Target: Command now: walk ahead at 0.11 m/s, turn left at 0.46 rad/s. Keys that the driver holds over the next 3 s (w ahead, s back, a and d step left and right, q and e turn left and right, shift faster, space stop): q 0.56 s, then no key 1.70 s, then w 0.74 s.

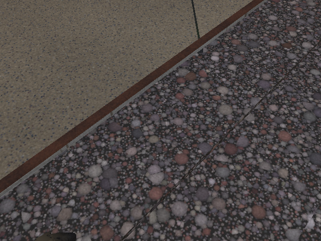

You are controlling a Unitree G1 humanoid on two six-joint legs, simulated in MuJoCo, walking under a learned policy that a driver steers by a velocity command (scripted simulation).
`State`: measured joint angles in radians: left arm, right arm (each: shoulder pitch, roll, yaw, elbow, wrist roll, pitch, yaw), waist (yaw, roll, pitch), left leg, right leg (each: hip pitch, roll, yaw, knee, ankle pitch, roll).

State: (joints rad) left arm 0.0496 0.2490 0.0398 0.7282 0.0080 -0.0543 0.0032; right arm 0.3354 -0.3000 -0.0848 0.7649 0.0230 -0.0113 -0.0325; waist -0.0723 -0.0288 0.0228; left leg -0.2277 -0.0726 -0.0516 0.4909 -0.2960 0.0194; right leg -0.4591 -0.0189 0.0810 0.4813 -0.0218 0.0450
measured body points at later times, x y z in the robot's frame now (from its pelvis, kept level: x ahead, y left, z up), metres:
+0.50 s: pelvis +0.04 +0.02 +0.00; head +0.06 +0.06 +0.44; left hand +0.10 +0.33 -0.12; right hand +0.27 -0.20 -0.08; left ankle +0.02 +0.12 -0.73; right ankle +0.10 -0.12 -0.70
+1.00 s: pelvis +0.06 +0.02 +0.00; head +0.07 +0.02 +0.45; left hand +0.08 +0.32 -0.10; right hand +0.31 -0.14 -0.10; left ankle +0.02 +0.12 -0.73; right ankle +0.11 -0.10 -0.73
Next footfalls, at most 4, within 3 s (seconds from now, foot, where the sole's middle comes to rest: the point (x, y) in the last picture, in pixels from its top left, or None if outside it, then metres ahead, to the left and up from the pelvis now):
0.44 left None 0.06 0.13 -0.77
0.88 right None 0.15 -0.08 -0.77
2.56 left None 0.09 0.17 -0.77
2.98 right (131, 224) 0.53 0.12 -0.73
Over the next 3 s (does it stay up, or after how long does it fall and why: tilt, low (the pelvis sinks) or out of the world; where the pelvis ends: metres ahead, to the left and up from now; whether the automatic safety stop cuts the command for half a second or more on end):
stays up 0.28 0.13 0.00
